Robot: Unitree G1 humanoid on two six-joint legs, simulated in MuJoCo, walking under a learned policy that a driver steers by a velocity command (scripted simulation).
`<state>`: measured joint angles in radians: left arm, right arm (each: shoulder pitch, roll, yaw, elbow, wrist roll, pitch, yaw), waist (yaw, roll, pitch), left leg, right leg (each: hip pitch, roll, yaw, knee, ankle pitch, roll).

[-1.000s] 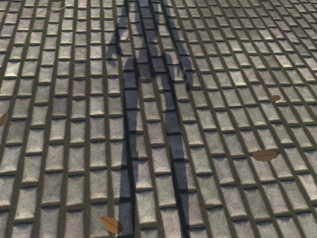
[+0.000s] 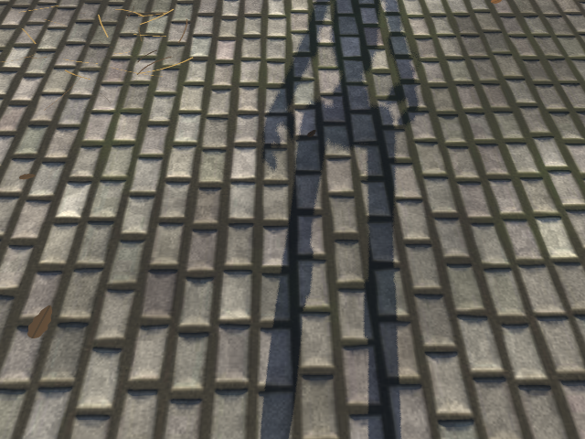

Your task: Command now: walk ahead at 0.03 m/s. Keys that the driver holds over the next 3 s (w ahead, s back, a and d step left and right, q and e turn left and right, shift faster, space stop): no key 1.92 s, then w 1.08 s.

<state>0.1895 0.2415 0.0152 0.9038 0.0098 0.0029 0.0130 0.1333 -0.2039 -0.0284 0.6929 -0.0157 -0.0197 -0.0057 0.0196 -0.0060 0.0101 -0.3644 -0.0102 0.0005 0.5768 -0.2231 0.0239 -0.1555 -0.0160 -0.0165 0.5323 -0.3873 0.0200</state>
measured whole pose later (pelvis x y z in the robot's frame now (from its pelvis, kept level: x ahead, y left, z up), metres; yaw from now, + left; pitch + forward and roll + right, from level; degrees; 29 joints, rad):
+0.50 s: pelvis -0.01 +0.00 +0.00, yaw +0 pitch -1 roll +0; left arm 0.26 0.21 0.02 1.06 0.01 0.00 0.04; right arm 0.14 -0.21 -0.06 0.88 0.00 0.01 -0.03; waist 0.02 0.00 0.03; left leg -0.32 -0.02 0.00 0.55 -0.20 0.02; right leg -0.12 -0.02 -0.02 0.52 -0.38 0.02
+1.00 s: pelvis -0.01 -0.01 +0.00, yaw +0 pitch -1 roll +0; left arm 0.33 0.17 0.01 1.09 0.01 -0.02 0.04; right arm 0.14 -0.19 -0.05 1.06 0.00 0.02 -0.04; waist 0.00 0.01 0.04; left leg -0.31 -0.01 -0.01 0.52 -0.18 0.01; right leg -0.11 -0.01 -0.02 0.50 -0.36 0.01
